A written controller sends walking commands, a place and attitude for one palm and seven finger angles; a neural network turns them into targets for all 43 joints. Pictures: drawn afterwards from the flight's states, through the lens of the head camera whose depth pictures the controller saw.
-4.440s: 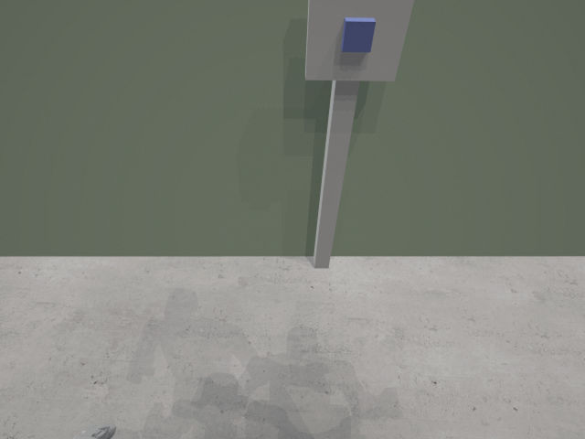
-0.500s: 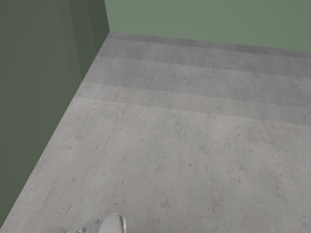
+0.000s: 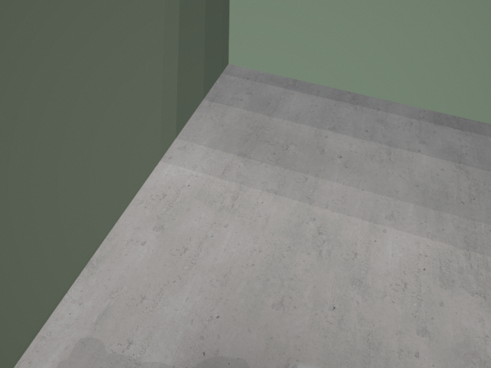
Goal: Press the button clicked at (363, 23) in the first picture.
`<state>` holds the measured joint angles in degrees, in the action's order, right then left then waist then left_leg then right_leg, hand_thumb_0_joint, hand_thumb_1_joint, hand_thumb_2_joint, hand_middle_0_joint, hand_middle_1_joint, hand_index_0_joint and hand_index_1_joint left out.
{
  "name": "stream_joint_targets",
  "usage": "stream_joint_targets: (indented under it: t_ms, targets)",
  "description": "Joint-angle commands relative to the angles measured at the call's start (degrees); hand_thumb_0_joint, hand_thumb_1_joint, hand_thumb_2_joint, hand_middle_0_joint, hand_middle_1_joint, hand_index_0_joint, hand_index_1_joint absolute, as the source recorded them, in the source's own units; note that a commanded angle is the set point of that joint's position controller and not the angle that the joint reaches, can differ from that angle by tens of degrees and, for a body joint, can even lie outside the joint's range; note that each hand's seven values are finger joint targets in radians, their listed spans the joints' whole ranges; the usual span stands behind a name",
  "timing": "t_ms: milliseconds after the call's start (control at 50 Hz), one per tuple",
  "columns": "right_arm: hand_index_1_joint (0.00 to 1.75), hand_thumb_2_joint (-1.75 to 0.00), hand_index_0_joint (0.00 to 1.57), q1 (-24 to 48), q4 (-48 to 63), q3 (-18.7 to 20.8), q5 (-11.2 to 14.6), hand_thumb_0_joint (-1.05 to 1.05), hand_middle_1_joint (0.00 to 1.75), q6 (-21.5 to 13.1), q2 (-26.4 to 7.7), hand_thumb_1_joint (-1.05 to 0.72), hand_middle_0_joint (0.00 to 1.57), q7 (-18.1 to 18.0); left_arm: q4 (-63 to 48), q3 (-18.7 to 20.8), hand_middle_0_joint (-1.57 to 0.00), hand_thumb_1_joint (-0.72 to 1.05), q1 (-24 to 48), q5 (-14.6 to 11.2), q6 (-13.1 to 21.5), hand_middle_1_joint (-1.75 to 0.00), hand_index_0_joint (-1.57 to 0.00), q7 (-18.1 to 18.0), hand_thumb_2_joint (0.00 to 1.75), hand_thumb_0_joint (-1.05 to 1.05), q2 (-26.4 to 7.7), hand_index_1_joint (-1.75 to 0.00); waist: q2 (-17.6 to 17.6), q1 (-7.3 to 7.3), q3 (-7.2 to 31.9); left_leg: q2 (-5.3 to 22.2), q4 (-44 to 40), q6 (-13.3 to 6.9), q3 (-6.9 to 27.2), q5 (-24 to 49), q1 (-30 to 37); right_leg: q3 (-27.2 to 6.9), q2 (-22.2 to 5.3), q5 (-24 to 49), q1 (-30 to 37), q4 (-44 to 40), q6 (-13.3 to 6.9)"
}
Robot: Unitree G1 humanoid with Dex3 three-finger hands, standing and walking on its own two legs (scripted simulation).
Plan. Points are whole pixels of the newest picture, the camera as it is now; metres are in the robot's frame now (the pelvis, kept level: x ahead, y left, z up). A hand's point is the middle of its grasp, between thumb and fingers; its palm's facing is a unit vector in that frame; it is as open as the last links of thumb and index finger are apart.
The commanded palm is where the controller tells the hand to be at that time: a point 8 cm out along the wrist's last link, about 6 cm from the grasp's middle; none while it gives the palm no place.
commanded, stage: turn to face it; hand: left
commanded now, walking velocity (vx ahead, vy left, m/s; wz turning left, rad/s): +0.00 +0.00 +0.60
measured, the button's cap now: out of the picture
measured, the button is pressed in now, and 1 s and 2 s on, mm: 0 0 0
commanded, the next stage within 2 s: take the last steps up to it in 2.00 s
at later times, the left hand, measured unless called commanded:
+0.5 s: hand out of the picture +0.02 +0.14 -0.14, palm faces +0.33 -0.91 -0.27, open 7.4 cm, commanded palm none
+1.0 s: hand out of the picture -0.08 +0.20 -0.16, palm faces +0.62 -0.73 -0.29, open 7.4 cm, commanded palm none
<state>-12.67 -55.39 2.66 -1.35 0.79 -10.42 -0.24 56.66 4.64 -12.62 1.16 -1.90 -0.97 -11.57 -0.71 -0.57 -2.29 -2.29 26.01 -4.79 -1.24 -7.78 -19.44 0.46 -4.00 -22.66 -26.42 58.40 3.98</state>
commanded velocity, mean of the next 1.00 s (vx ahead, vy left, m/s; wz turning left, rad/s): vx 0.00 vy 0.00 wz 0.60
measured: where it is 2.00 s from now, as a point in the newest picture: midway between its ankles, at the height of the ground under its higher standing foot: outside the picture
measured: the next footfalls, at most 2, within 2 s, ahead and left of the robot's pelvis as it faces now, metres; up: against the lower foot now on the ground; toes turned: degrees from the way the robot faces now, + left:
right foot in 0.26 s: +0.05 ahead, -0.17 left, +0.00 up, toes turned +9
left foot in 0.70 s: -0.06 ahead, +0.09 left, +0.00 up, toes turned +33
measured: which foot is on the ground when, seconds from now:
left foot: down 0.00-0.26, up 0.28-0.68, down 0.70-1.00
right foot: up 0.00-0.24, down 0.26-0.70, up 0.72-1.00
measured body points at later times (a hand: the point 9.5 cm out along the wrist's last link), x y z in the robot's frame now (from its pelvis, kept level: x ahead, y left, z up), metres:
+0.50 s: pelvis -0.01 -0.07 +0.00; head +0.02 -0.09 +0.45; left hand +0.00 +0.19 -0.12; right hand +0.12 -0.31 -0.15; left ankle -0.05 +0.08 -0.65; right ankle +0.01 -0.17 -0.74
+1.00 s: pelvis -0.02 -0.04 -0.01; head +0.02 -0.01 +0.44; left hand -0.11 +0.24 -0.14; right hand +0.22 -0.18 -0.14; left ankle -0.09 +0.07 -0.74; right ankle +0.07 -0.15 -0.71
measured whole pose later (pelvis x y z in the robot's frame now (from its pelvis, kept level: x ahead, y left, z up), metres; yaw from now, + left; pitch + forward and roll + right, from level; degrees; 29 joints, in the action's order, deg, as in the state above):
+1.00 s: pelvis -0.02 -0.04 -0.01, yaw +38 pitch +1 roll +0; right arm -8.1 -50.9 3.4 -1.6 2.3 -13.6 0.7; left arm 49.9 4.4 -9.9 0.6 -2.8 -0.4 -14.8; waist 0.5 -0.2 -4.8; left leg -1.3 31.1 0.0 4.0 -15.8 -15.9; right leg 1.6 -3.9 -24.8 -24.2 48.4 5.3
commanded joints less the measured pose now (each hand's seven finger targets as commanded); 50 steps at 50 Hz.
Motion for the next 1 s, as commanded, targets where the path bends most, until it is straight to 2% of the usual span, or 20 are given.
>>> stream_joint_targets:
  t_ms: [0,120,160,200,220,240,260,320,360,420,540,620,640,660,680,700,720,800,920,980]
  targets:
    - [0.30,-0.90,0.20,-2.5,3.9,3.2,0.0,0.00,0.30,-0.6,-11.3,-0.90,0.20,-0.5,-5.6,0.9,-0.20,0.90,0.5,0.0,0.7,-0.30,-0.20,-0.2,0.90,0.00,-4.1,-0.30,7.6,-0.87,7.2,15.1,-10.2,-5.1,20.4,1.9,9.2,-0.7,0.3,-0.4,-3.1,-1.7,0.6]
    - [0.30,-0.90,0.20,-3.1,4.5,4.4,-0.3,0.00,0.30,0.4,-12.8,-0.90,0.20,-0.3,-7.9,0.7,-0.20,0.90,2.4,-0.6,0.5,-0.30,-0.20,-0.5,0.90,0.00,-4.2,-0.30,9.4,-1.51,7.4,13.8,-9.1,-5.4,26.5,0.9,6.9,-1.2,3.0,-3.3,2.8,-11.8,-0.4]
    - [0.30,-0.90,0.20,-1.8,5.1,4.8,-0.4,0.00,0.30,0.8,-13.0,-0.90,0.20,-0.1,-7.9,0.7,-0.20,0.90,0.4,-0.8,0.6,-0.30,-0.20,-0.6,0.90,0.00,-4.6,-0.30,9.2,-0.45,7.4,12.3,-8.6,-4.3,26.9,0.8,3.4,-0.7,4.3,-1.9,8.7,-18.8,-1.0]
    - [0.30,-0.90,0.20,0.8,6.3,5.1,0.0,0.00,0.30,1.2,-12.6,-0.90,0.20,0.2,-6.9,1.2,-0.20,0.90,-5.1,-1.0,0.7,-0.30,-0.20,-0.9,0.90,0.00,-5.8,-0.30,8.7,2.25,7.4,8.8,-7.1,-0.4,24.4,-5.9,-4.0,0.7,4.1,5.2,20.4,-32.6,-2.0]
    - [0.30,-0.90,0.20,0.6,6.9,5.0,0.4,0.00,0.30,1.6,-10.0,-0.90,0.20,0.6,-7.0,1.8,-0.20,0.90,-6.8,-0.5,1.0,-0.30,-0.20,-1.2,0.90,0.00,-9.2,-0.30,1.6,3.05,6.7,4.2,0.2,3.3,19.7,-13.4,-13.0,-5.6,-2.9,1.8,28.0,-41.2,-4.6]
    - [0.30,-0.90,0.20,-0.6,8.1,4.2,0.7,0.00,0.30,1.5,-5.9,-0.90,0.20,0.6,-8.6,2.8,-0.20,0.90,-5.3,0.7,1.5,-0.30,-0.20,-1.6,0.90,0.00,-15.3,-0.30,-15.9,3.13,4.9,-3.5,18.2,8.0,6.3,-21.0,-22.9,-24.7,-20.9,-8.0,28.7,-49.8,-10.7]
    - [0.30,-0.90,0.20,0.6,8.5,4.9,-0.5,0.00,0.30,1.4,-9.4,-0.90,0.20,0.6,-10.6,1.7,-0.20,0.90,0.5,0.0,1.1,-0.30,-0.20,-1.7,0.90,0.00,-14.8,-0.30,-13.0,1.66,1.8,-0.1,29.8,7.2,5.8,-22.3,-19.6,-22.6,-25.2,-6.2,15.6,-50.0,-12.6]
    - [0.30,-0.90,0.20,-1.6,5.5,4.6,-0.4,0.00,0.30,2.8,-8.3,-0.90,0.20,1.8,-11.8,0.1,-0.20,0.90,8.2,-0.2,2.0,-0.30,-0.20,-1.1,0.90,0.00,-8.9,-0.30,-8.2,-2.88,-4.4,3.2,43.5,8.0,3.4,-12.4,-15.5,-6.4,-14.3,6.2,6.7,-45.8,-9.1]
    - [0.30,-0.90,0.20,-2.2,5.3,4.1,-0.2,0.00,0.30,2.5,-7.5,-0.90,0.20,2.0,-11.3,-0.1,-0.20,0.90,6.1,0.0,2.5,-0.30,-0.20,-1.1,0.90,0.00,-7.8,-0.30,-8.4,-2.23,-2.2,4.0,43.2,9.1,1.7,-10.8,-16.1,-1.7,-12.9,17.6,12.7,-42.2,-8.9]
    - [0.30,-0.90,0.20,2.3,6.7,3.7,-0.1,0.00,0.30,2.7,-7.5,-0.90,0.20,2.0,-9.6,0.2,-0.20,0.90,0.3,0.2,2.5,-0.30,-0.20,-1.1,0.90,0.00,-9.5,-0.30,-9.0,0.74,0.1,4.7,37.9,10.0,-0.1,-13.3,-15.8,0.0,-14.5,24.6,19.0,-39.7,-10.1]
    - [0.30,-0.90,0.20,8.6,8.6,2.5,0.5,0.00,0.30,2.1,-7.1,-0.90,0.20,2.2,-8.0,1.0,-0.20,0.90,-3.3,0.7,1.9,-0.30,-0.20,-0.7,0.90,0.00,-12.7,-0.30,-13.0,3.44,2.0,4.1,22.0,9.3,-4.2,-17.7,-8.8,3.2,-16.5,34.7,22.6,-35.4,-10.2]
    - [0.30,-0.90,0.20,5.3,8.3,2.4,0.5,0.00,0.30,1.1,-8.4,-0.90,0.20,1.8,-7.8,1.8,-0.20,0.90,-2.7,0.4,1.4,-0.30,-0.20,-0.4,0.90,0.00,-13.9,-0.30,-12.8,1.70,6.1,3.0,5.8,7.6,-6.5,-11.1,1.2,7.1,-16.2,37.1,22.9,-27.6,-7.4]
    - [0.30,-0.90,0.20,2.0,7.7,2.9,0.4,0.00,0.30,0.7,-10.5,-0.90,0.20,1.9,-7.7,1.8,-0.20,0.90,-2.0,-0.1,1.2,-0.30,-0.20,-0.3,0.90,0.00,-13.4,-0.30,-8.2,-0.35,8.3,3.9,-2.8,6.8,-4.9,-3.0,9.3,9.0,-15.2,34.2,19.1,-20.3,-4.9]
    - [0.30,-0.90,0.20,-1.7,7.3,4.6,-0.1,0.00,0.30,-0.1,-17.0,-0.90,0.20,1.5,-9.6,1.7,-0.20,0.90,-3.0,-0.5,1.0,-0.30,-0.20,0.1,0.90,0.00,-10.7,-0.30,6.6,-2.51,12.3,15.8,-5.0,1.7,9.8,13.5,22.6,11.4,-9.9,16.3,4.8,-7.6,-0.8]
    - [0.30,-0.90,0.20,-4.9,6.6,5.7,0.5,0.00,0.30,0.2,-22.1,-0.90,0.20,1.2,-12.2,0.2,-0.20,0.90,-0.1,-0.3,0.9,-0.30,-0.20,0.4,0.90,0.00,-7.4,-0.30,18.9,-4.33,12.1,27.8,-3.4,-6.4,22.9,37.6,26.5,8.5,-4.3,-16.4,-9.0,2.7,2.0]
    - [0.30,-0.90,0.20,-7.0,5.2,5.5,0.6,0.00,0.30,0.2,-20.7,-0.90,0.20,0.6,-12.9,0.3,-0.20,0.90,3.3,0.1,0.3,-0.30,-0.20,0.0,0.90,0.00,-8.3,-0.30,12.6,-5.41,11.6,27.4,-2.1,-8.4,20.4,35.1,23.6,3.1,-4.4,-14.8,-9.7,7.5,1.3]
    - [0.30,-0.90,0.20,-4.8,5.5,5.3,0.3,0.00,0.30,0.0,-19.5,-0.90,0.20,-0.1,-12.3,0.5,-0.20,0.90,4.3,-0.3,0.4,-0.30,-0.20,-0.1,0.90,0.00,-7.2,-0.30,15.4,-4.64,10.4,24.0,-1.9,-7.6,18.8,30.6,21.0,1.6,-4.3,-11.7,-10.7,9.1,1.5]
    - [0.30,-0.90,0.20,4.7,8.4,3.7,0.0,0.00,0.30,-0.2,-15.1,-0.90,0.20,-0.2,-9.8,0.9,-0.20,0.90,1.8,-0.2,0.2,-0.30,-0.20,0.8,0.90,0.00,-7.8,-0.30,10.4,-0.55,4.6,15.3,-3.8,-3.3,11.1,21.1,10.6,1.3,-2.7,-2.1,-4.8,5.2,1.8]
    - [0.30,-0.90,0.20,3.9,8.5,4.3,-0.2,0.00,0.30,0.4,-15.7,-0.90,0.20,0.1,-11.7,0.4,-0.20,0.90,2.9,-0.6,0.4,-0.30,-0.20,0.5,0.90,0.00,-7.1,-0.30,9.8,-1.14,5.3,14.7,-2.9,-4.6,16.6,18.5,10.1,1.5,0.6,-2.9,1.0,-9.2,1.5]
    - [0.30,-0.90,0.20,5.5,9.1,4.5,-0.1,0.00,0.30,0.7,-15.8,-0.90,0.20,0.2,-11.7,0.3,-0.20,0.90,0.1,-0.8,1.1,-0.30,-0.20,0.3,0.90,0.00,-7.3,-0.30,10.4,0.37,6.1,13.2,0.2,-3.5,18.9,20.3,7.2,2.3,2.7,0.9,8.6,-19.9,0.9]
